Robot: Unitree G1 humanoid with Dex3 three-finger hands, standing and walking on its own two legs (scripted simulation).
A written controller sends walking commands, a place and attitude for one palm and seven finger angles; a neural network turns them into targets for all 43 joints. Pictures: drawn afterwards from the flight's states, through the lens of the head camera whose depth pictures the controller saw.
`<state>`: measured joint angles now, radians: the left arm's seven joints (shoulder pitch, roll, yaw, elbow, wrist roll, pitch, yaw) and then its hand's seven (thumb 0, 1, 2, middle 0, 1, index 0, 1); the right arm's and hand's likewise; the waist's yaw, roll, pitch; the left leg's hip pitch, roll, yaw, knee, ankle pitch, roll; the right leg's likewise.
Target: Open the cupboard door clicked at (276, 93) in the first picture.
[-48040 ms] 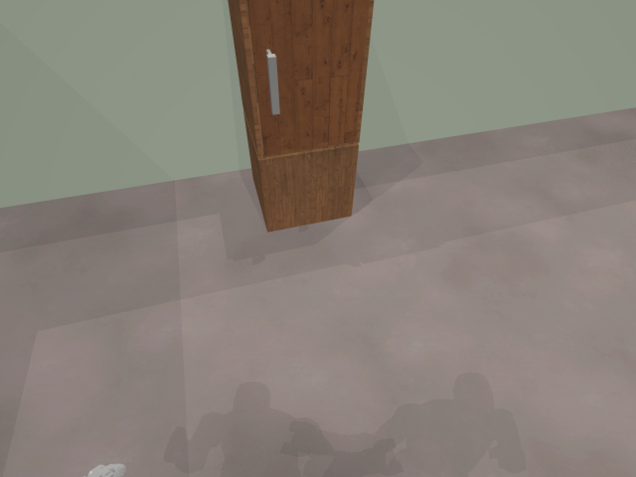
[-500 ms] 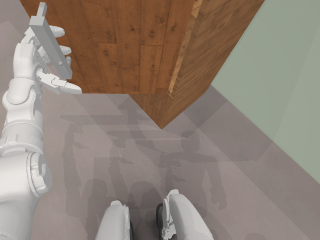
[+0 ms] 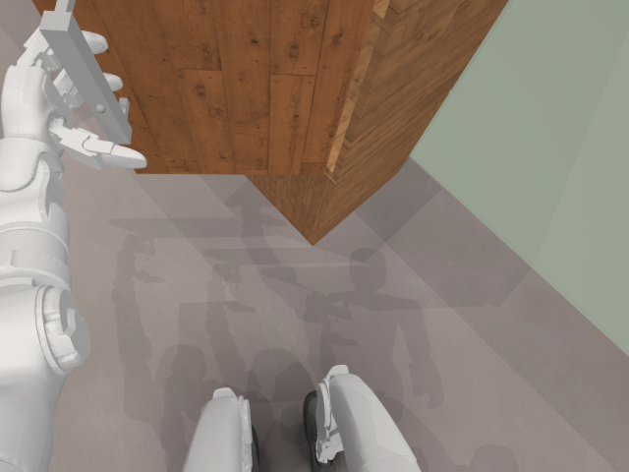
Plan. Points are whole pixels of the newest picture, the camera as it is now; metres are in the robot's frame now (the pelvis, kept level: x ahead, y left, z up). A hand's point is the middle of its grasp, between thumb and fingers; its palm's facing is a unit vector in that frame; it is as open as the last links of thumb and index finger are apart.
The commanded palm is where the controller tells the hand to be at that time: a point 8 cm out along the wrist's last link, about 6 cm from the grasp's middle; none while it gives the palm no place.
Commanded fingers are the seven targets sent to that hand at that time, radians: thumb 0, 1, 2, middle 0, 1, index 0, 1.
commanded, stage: close the thumb around the handle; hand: left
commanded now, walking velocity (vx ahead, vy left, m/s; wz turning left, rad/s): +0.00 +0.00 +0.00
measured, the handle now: (97, 74) +0.58 +0.20 +0.05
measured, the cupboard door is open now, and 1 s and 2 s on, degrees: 50 56 100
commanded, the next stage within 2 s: pull the door open along its arc in 0.60 s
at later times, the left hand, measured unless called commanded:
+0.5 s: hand (109, 108) +0.54 +0.19 +0.05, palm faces -0.08 -1.00 -0.03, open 6.1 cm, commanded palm +0.52 +0.23 +0.05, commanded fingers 0.00 0.90 0.90 -0.40 -1.35 -0.40 -1.35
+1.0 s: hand (116, 138) +0.50 +0.18 +0.05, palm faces -0.05 -1.00 -0.02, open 6.0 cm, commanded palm +0.45 +0.22 +0.05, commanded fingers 0.00 0.90 0.90 -0.40 -1.35 -0.40 -1.35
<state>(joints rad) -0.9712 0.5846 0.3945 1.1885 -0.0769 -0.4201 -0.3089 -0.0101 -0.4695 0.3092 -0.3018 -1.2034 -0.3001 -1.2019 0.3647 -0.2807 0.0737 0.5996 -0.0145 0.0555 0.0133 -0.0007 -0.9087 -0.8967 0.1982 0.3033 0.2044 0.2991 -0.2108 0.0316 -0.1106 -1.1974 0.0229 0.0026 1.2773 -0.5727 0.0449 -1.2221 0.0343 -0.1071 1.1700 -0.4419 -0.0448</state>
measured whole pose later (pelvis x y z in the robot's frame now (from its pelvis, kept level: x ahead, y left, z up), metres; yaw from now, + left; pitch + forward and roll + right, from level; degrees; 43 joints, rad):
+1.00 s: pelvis +0.02 +0.01 +0.02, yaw -1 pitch +26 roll -3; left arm -0.71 0.42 0.34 0.96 -0.13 -0.44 -0.24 0.00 0.70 0.75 -0.36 -1.35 -0.35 -1.35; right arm 0.37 -0.26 0.04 0.59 0.00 0.09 0.04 0.00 -0.91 -0.90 0.20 0.30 0.20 0.30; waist -0.17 0.03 -0.13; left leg -1.07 0.02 0.03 1.19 -0.57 0.05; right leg -1.11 0.04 -0.07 1.11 -0.44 -0.03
